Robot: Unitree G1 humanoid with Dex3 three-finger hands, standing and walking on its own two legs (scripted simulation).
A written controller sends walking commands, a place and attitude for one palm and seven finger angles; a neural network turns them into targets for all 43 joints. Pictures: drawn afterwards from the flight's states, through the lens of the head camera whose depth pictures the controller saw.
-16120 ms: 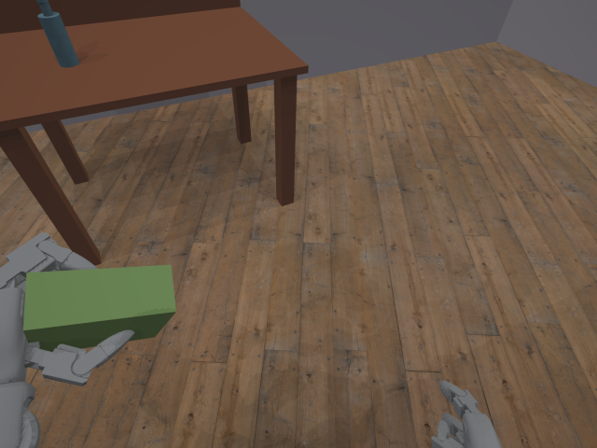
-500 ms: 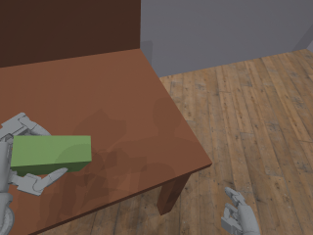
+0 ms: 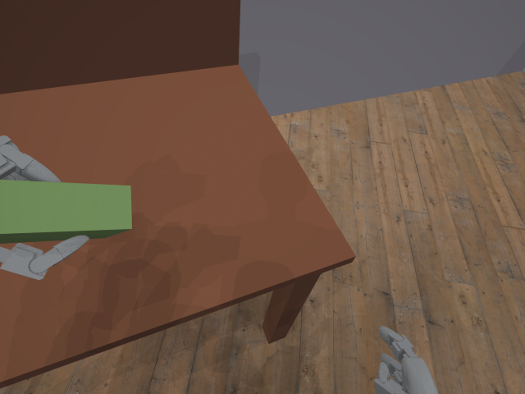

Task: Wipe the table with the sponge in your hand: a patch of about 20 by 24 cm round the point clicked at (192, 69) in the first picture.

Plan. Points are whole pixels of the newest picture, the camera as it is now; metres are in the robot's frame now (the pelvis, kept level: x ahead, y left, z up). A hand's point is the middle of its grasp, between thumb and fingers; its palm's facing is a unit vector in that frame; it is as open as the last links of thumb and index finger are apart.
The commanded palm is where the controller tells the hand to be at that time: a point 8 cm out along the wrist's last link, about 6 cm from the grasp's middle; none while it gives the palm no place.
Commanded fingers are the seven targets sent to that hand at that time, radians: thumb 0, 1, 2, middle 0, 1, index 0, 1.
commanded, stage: come to a stop and stand still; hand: left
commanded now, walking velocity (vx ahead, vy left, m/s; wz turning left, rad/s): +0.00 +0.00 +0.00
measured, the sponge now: (80, 214) +0.27 +0.25 +0.15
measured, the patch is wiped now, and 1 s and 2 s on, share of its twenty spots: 0.00 0.00 0.00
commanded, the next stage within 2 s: look again from close up in 0.78 s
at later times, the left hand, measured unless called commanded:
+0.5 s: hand (81, 218) +0.25 +0.24 +0.17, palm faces +0.36 -0.88 -0.30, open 9.4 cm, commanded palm +0.19 +0.28 +0.18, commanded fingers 0.00 0.10 1.30 -1.20 -1.60 -1.20 -1.60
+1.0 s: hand (66, 233) +0.24 +0.25 +0.16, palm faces +0.36 -0.86 -0.36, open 9.4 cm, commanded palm +0.18 +0.29 +0.18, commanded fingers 0.00 0.10 1.30 -1.20 -1.60 -1.20 -1.60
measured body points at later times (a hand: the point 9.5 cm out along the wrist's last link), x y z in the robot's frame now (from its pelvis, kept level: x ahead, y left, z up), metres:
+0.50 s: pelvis +0.03 +0.00 +0.00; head +0.05 +0.04 +0.45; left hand +0.23 +0.29 +0.18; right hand +0.23 -0.22 -0.05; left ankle +0.03 +0.07 -0.74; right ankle +0.02 -0.12 -0.74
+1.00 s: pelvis +0.02 +0.01 +0.00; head +0.04 +0.03 +0.45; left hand +0.21 +0.30 +0.18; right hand +0.20 -0.21 -0.07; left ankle +0.03 +0.07 -0.74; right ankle +0.02 -0.12 -0.74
